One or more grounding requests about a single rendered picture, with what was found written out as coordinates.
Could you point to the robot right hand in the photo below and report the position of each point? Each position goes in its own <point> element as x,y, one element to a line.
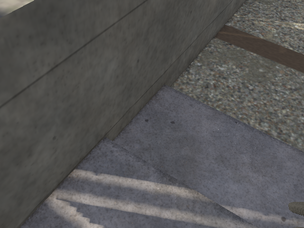
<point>297,207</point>

